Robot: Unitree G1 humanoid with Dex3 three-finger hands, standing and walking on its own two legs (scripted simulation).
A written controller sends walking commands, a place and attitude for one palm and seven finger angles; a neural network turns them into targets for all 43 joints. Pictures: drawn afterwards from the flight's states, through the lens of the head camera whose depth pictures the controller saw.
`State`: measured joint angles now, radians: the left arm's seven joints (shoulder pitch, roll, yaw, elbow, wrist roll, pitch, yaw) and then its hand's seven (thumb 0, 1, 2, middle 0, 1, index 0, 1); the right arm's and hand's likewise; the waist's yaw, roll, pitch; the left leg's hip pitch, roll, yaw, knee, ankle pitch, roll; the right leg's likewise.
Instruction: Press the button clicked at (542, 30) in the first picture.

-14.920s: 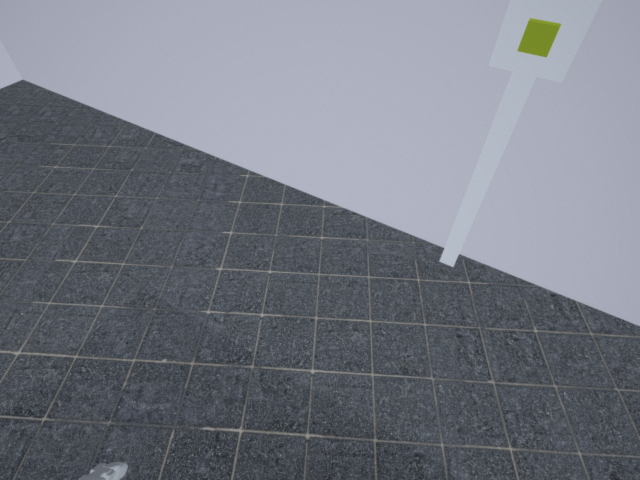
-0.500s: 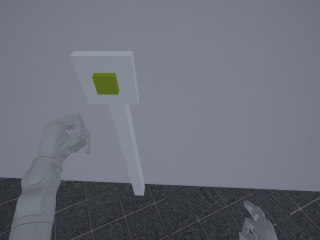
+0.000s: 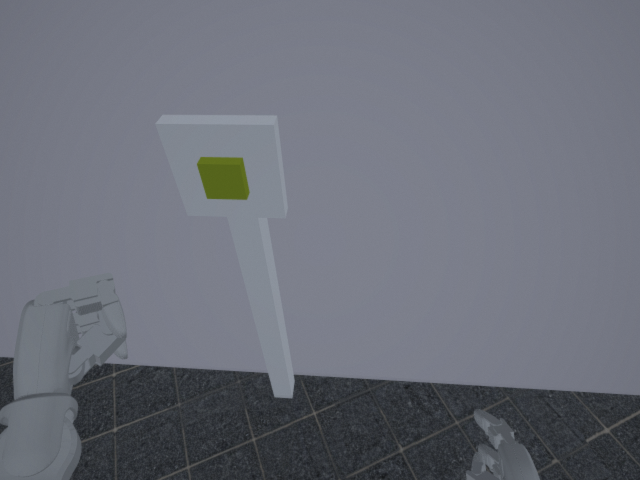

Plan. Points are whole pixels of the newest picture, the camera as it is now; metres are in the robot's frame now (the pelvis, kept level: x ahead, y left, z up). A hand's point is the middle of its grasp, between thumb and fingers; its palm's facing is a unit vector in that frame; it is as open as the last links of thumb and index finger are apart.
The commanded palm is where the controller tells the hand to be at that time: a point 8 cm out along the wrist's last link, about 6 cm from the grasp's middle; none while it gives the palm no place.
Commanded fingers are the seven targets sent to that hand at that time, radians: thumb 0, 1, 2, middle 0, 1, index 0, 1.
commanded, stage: draw the hand back to the body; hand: left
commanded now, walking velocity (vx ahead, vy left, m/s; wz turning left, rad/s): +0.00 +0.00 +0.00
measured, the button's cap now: (224, 177) +0.52 +0.22 +0.12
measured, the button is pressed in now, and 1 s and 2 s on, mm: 0 0 0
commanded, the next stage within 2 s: step back with the hand held close in 0.46 s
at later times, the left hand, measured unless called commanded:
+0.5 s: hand (82, 352) +0.18 +0.25 +0.16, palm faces +0.45 -0.81 -0.37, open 3.1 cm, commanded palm +0.12 +0.28 +0.17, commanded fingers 0.00 0.90 0.90 -1.30 -1.50 -1.30 -1.50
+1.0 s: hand (63, 373) +0.16 +0.26 +0.16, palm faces +0.35 -0.79 -0.51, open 3.1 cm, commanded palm +0.09 +0.30 +0.17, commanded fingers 0.00 0.90 0.90 -1.30 -1.50 -1.30 -1.50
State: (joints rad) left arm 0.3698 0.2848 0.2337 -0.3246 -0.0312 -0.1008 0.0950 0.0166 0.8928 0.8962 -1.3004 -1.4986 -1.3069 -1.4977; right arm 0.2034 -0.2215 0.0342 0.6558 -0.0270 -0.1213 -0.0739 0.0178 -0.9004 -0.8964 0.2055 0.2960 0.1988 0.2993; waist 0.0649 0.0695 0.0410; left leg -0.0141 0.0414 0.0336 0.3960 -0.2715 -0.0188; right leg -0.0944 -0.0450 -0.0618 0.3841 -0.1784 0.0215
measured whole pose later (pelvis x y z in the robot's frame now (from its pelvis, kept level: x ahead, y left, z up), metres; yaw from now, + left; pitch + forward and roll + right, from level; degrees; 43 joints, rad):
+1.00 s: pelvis -0.04 +0.02 -0.01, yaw -1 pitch -1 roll +0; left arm 0.61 0.39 0.38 -0.56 -0.02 -0.19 0.13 0.02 0.89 0.90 -1.30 -1.50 -1.31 -1.50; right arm 0.19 -0.22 -0.01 0.54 -0.01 -0.03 -0.08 0.02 -0.90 -0.90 0.20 0.30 0.20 0.30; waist 0.00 0.01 0.04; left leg -0.25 0.01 0.06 0.53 -0.27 0.01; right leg -0.33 -0.08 -0.02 0.49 -0.15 0.05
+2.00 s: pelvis -0.19 +0.04 -0.01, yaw -2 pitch +2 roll -2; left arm 0.55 0.42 0.37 -0.62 -0.02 -0.25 0.12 0.01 0.89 0.90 -1.31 -1.50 -1.31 -1.50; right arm 0.17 -0.18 0.03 0.62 -0.03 -0.11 -0.07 0.02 -0.90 -0.90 0.21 0.30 0.20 0.30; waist 0.01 -0.03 -0.01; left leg -0.41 -0.01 0.02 0.54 -0.13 0.02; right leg -0.31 0.00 0.02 0.61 -0.32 0.03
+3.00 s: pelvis -0.34 +0.03 -0.02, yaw +2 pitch -3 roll +1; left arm 0.56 0.38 0.38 -0.51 0.02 -0.22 0.16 0.01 0.89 0.90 -1.31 -1.50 -1.31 -1.50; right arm 0.25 -0.19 0.01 0.62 -0.02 -0.14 -0.07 0.02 -0.90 -0.90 0.20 0.30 0.20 0.30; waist -0.01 -0.02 -0.03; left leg -0.28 0.03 0.04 0.59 -0.26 -0.01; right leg -0.31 0.00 -0.08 0.61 -0.26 -0.03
